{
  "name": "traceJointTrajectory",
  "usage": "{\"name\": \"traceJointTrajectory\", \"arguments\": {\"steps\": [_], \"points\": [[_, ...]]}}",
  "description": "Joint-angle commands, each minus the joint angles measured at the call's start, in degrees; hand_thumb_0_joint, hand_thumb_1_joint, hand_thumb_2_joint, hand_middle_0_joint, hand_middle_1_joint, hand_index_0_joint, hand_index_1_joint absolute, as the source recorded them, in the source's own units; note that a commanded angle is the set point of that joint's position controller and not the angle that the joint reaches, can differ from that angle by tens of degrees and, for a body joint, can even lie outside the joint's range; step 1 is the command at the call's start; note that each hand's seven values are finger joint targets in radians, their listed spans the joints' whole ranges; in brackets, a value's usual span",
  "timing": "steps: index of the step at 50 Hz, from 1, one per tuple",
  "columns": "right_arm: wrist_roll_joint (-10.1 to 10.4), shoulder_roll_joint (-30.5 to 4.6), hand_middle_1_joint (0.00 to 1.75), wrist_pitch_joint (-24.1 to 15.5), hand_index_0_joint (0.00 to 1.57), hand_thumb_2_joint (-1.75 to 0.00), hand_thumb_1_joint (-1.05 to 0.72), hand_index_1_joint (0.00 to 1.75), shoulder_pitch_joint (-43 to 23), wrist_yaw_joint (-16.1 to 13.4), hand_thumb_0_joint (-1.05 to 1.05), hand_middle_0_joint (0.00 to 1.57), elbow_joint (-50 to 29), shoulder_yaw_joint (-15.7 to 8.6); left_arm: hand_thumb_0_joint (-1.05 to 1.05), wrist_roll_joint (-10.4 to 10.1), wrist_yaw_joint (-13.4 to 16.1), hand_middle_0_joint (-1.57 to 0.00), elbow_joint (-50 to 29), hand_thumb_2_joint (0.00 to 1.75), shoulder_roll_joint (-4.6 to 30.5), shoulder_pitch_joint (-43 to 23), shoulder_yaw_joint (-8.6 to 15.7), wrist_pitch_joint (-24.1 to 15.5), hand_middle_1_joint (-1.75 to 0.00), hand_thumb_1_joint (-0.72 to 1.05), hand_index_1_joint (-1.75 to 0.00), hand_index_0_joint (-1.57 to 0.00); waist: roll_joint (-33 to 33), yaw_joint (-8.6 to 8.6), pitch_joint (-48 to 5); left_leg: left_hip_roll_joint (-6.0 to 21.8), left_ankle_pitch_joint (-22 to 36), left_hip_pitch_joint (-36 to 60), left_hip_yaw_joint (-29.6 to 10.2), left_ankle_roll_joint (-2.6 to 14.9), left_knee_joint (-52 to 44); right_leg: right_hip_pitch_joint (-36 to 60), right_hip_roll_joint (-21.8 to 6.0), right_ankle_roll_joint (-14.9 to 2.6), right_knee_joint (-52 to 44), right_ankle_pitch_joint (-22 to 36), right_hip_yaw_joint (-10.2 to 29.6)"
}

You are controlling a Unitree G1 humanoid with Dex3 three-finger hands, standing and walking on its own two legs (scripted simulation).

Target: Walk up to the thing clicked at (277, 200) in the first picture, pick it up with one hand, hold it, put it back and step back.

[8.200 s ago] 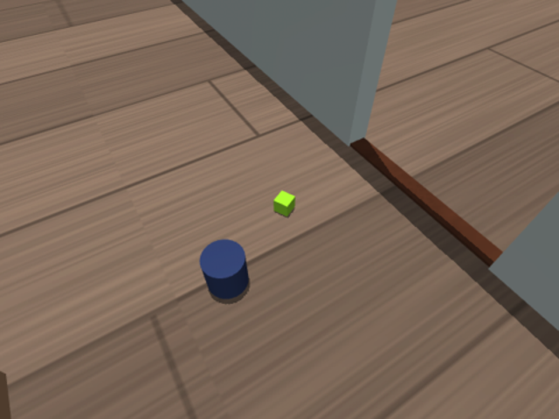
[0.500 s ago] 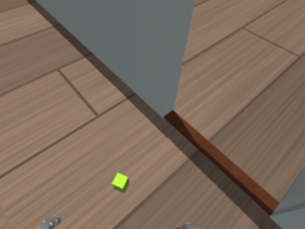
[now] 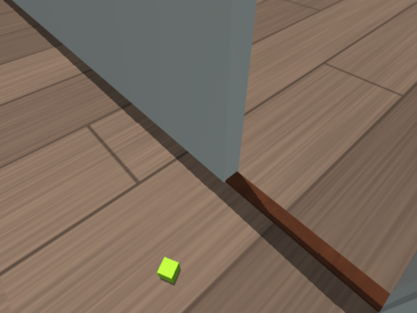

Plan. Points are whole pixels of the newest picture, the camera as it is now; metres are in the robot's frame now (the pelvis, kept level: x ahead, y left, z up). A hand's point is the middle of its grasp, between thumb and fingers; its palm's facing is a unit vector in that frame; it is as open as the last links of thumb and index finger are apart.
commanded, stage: walk up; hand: left
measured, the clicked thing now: (169, 270) +0.42 +0.23 -0.74
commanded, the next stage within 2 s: stand in 0.92 s
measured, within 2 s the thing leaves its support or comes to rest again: neither
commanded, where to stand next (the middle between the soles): +0.04 -0.01 m, yaw +0 degrees
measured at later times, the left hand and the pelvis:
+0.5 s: hand out of the picture +0.09 +0.24 -0.15, palm faces -0.02 -0.94 -0.34, open 7.4 cm; pelvis +0.01 -0.01 +0.00, yaw -1 degrees
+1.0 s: hand out of the picture +0.10 +0.25 -0.15, palm faces -0.05 -0.94 -0.34, open 7.4 cm; pelvis +0.01 +0.00 +0.00, yaw -2 degrees
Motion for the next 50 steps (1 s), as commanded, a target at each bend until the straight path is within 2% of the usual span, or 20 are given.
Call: {"name": "traceJointTrajectory", "arguments": {"steps": [1, 3, 8, 15, 22, 45, 46, 50], "points": [[0.0, -11.9, 0.30, -1.1, 0.20, -0.90, -0.90, 0.30, -2.5, -0.5, 0.00, 0.20, -2.8, -2.4, 0.00, -0.3, 1.0, -0.20, -3.0, 0.90, 12.5, -3.2, 2.3, -1.7, -0.30, 0.90, -0.30, -0.20, -3.7, -0.82, -3.0, 5.7, 4.8, 3.6, -4.1, 2.00, -3.9, -3.8, -7.2, -2.16, -6.8, 8.4, 6.2], [-0.1, -12.0, 0.30, -1.2, 0.20, -0.90, -0.90, 0.30, -1.7, -0.6, 0.00, 0.20, -2.2, -2.5, 0.00, -0.2, 1.1, -0.20, -2.8, 0.90, 12.5, -3.7, 2.4, -1.8, -0.30, 0.90, -0.30, -0.20, -3.2, -1.23, -3.5, 5.9, 5.3, 3.3, -4.0, 1.75, -4.3, -2.8, -7.2, -2.28, -6.7, 8.9, 6.1], [-0.1, -12.1, 0.30, -1.3, 0.20, -0.90, -0.90, 0.30, -2.6, -0.6, 0.00, 0.20, -1.7, -2.3, 0.00, -0.2, 1.0, -0.20, -2.4, 0.90, 12.6, -3.5, 2.2, -1.8, -0.30, 0.90, -0.30, -0.20, -1.6, -0.93, -2.9, 6.1, 4.6, 2.6, -4.0, 1.88, -5.3, -2.0, -7.2, -2.10, -7.3, 9.9, 6.2], [0.1, -12.4, 0.30, -1.6, 0.20, -0.90, -0.90, 0.30, -2.3, -0.8, 0.00, 0.20, -1.3, -2.2, 0.00, -0.3, 1.1, -0.20, -2.0, 0.90, 12.6, -2.8, 2.3, -1.8, -0.30, 0.90, -0.30, -0.20, -0.6, -0.66, -5.8, 6.9, 9.9, 4.5, -3.5, 2.10, -5.1, -0.2, -7.0, -1.92, -5.8, 14.1, 5.5], [0.3, -12.2, 0.30, -1.3, 0.20, -0.90, -0.90, 0.30, -1.6, -1.0, 0.00, 0.20, -1.3, -2.3, 0.00, -0.4, 1.3, -0.20, -1.6, 0.90, 12.5, -2.9, 2.4, -1.7, -0.30, 0.90, -0.30, -0.20, -1.4, -0.95, -6.1, 7.1, 12.7, 5.2, -2.9, 2.29, -3.9, 0.0, -6.9, -1.85, -5.1, 17.0, 5.2], [0.3, -12.2, 0.30, -1.1, 0.20, -0.90, -0.90, 0.30, -2.3, -0.9, 0.00, 0.20, -0.9, -2.4, 0.00, -0.4, 1.4, -0.20, -1.5, 0.90, 12.2, -3.5, 1.8, -1.5, -0.30, 0.90, -0.30, -0.20, -1.2, -1.08, -5.0, 7.2, 10.8, 6.2, -2.6, 2.14, -5.4, -1.5, -6.2, -1.54, -5.4, 15.3, 5.7], [0.4, -12.0, 0.30, -0.9, 0.20, -0.90, -0.90, 0.30, -2.6, -1.0, 0.00, 0.20, -0.6, -2.1, 0.00, -0.2, 1.5, -0.20, -2.2, 0.90, 12.9, -3.9, 1.6, -1.9, -0.30, 0.90, -0.30, -0.20, -0.7, -1.14, -4.4, 7.6, 13.7, 4.9, -3.4, 1.91, -5.0, -0.9, -7.5, -1.08, -5.9, 17.8, 5.9], [0.5, -11.8, 0.30, -0.6, 0.20, -0.90, -0.90, 0.30, -2.3, -1.0, 0.00, 0.20, -0.3, -1.8, 0.00, -0.3, 1.7, -0.20, -2.1, 0.90, 13.0, -3.4, 1.5, -1.9, -0.30, 0.90, -0.30, -0.20, -1.3, -1.18, -5.0, 7.5, 12.7, 4.8, -3.6, 1.78, -5.2, 0.0, -7.5, -0.88, -6.3, 17.3, 5.6]]}}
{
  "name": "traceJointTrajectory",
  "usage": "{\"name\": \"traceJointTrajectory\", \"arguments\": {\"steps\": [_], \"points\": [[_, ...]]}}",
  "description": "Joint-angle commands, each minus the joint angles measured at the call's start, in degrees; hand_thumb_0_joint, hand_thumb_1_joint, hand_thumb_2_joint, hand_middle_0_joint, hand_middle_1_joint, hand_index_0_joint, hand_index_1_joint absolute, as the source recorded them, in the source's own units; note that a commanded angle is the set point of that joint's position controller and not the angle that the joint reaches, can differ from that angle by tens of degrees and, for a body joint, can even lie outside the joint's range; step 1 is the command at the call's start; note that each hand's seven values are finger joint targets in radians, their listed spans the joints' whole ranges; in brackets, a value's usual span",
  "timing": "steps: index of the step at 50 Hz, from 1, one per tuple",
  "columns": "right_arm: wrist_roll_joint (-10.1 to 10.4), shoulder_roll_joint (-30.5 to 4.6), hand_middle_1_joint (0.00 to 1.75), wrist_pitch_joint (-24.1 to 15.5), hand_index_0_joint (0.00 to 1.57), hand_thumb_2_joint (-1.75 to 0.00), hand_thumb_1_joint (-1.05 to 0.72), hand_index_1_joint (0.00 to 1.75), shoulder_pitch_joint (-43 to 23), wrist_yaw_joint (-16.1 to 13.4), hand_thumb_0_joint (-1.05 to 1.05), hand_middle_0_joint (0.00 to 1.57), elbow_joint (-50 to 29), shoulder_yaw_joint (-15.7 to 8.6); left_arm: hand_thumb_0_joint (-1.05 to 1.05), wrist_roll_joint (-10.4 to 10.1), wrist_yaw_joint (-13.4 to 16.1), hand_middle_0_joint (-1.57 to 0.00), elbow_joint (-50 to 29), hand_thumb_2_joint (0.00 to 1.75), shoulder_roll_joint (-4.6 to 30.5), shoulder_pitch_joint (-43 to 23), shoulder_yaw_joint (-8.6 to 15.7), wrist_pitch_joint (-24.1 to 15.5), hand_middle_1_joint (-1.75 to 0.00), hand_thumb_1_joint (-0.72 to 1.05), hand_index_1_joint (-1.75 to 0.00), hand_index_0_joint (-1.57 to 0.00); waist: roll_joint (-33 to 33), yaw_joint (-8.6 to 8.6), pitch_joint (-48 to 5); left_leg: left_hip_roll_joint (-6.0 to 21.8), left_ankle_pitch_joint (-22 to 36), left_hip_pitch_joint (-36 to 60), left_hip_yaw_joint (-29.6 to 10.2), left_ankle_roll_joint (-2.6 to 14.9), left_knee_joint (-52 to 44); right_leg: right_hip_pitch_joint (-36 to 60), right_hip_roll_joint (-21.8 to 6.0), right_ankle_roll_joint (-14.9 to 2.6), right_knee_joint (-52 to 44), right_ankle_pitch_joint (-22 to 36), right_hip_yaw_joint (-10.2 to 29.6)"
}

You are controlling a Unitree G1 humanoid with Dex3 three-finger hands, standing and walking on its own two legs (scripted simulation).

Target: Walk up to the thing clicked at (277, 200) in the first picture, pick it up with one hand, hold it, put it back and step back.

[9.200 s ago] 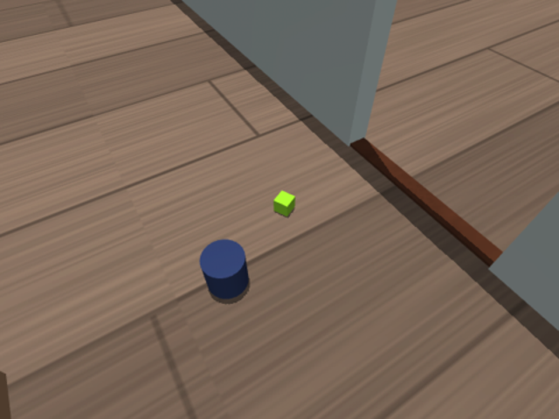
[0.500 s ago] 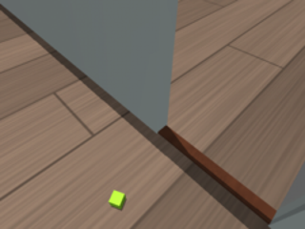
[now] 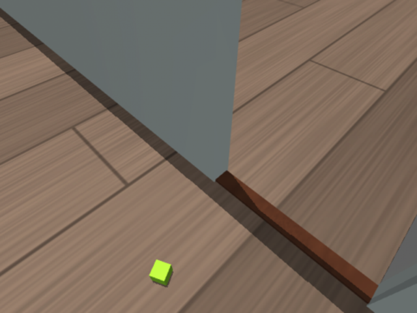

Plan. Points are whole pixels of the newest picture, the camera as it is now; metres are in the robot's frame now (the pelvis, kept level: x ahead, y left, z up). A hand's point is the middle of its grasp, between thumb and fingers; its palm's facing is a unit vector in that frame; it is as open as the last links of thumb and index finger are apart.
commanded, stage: stand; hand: left
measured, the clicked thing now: (161, 272) +0.41 +0.24 -0.75
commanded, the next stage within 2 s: none
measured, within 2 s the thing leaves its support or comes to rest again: neither
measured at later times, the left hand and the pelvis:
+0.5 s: hand out of the picture +0.05 +0.26 -0.16, palm faces -0.01 -0.94 -0.35, open 7.4 cm; pelvis -0.01 +0.01 +0.00, yaw +1 degrees
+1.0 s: hand out of the picture +0.04 +0.27 -0.16, palm faces -0.01 -0.94 -0.34, open 7.4 cm; pelvis -0.01 +0.01 +0.00, yaw +2 degrees
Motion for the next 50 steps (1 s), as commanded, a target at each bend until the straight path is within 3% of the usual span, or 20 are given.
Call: {"name": "traceJointTrajectory", "arguments": {"steps": [1, 12, 20, 25, 37, 50], "points": [[0.1, -12.3, 0.30, -0.8, 0.20, -0.90, -0.90, 0.30, -2.7, -0.6, 0.00, 0.20, -3.5, -2.0, 0.00, -0.3, 1.1, -0.20, -3.6, 0.90, 12.7, -1.8, 2.1, -1.4, -0.30, 0.90, -0.30, -0.20, -0.3, 0.13, -5.6, 6.9, 11.1, 3.6, -5.3, 2.35, -1.4, -1.1, -8.3, -0.83, -2.5, 15.3, 4.1], [0.0, -11.9, 0.30, -0.7, 0.20, -0.90, -0.90, 0.30, -1.8, -0.2, 0.00, 0.20, -2.5, -1.6, 0.00, -0.4, 1.1, -0.20, -3.6, 0.90, 13.0, -1.8, 1.7, -1.6, -0.30, 0.90, -0.30, -0.20, -0.8, -0.24, -4.1, 6.6, 7.8, 1.8, -6.3, 2.17, -2.7, -2.0, -8.3, -0.73, -3.7, 10.4, 4.0], [0.0, -12.5, 0.30, -0.9, 0.20, -0.90, -0.90, 0.30, -1.9, -0.3, 0.00, 0.20, -2.3, -1.7, 0.00, -0.3, 1.1, -0.20, -3.6, 0.90, 12.8, -0.8, 1.4, -1.6, -0.30, 0.90, -0.30, -0.20, 0.4, -0.02, -5.0, 6.7, 10.0, 2.1, -6.7, 2.25, -2.2, -1.4, -8.4, -0.70, -3.3, 11.8, 3.4], [0.0, -12.6, 0.30, -0.8, 0.20, -0.90, -0.90, 0.30, -2.0, -0.2, 0.00, 0.20, -2.1, -1.8, 0.00, -0.3, 1.0, -0.20, -3.5, 0.90, 12.5, 0.1, 1.2, -1.4, -0.30, 0.90, -0.30, -0.20, 0.3, 0.27, -3.6, 6.5, 5.6, 1.1, -7.0, 2.35, -3.0, -2.9, -8.3, -0.70, -4.1, 7.1, 3.4], [0.0, -12.6, 0.30, -0.9, 0.20, -0.90, -0.90, 0.30, -1.4, 0.0, 0.00, 0.20, -2.0, -1.9, 0.00, -0.3, 0.8, -0.20, -3.3, 0.90, 12.6, 0.3, 1.3, -1.4, -0.30, 0.90, -0.30, -0.20, -0.2, 0.16, -2.8, 6.0, 3.3, -0.3, -7.7, 2.35, -3.6, -3.1, -8.3, -0.80, -4.2, 4.4, 3.5], [0.0, -12.7, 0.30, -1.0, 0.20, -0.90, -0.90, 0.30, -1.1, -0.1, 0.00, 0.20, -2.1, -1.6, 0.00, -0.3, 1.0, -0.20, -3.6, 0.90, 12.6, 0.7, 1.0, -1.5, -0.30, 0.90, -0.30, -0.20, 0.2, 0.23, -4.2, 6.1, 9.0, 0.1, -7.8, 2.51, -2.6, -1.6, -8.7, -0.51, -3.0, 9.0, 2.7]]}}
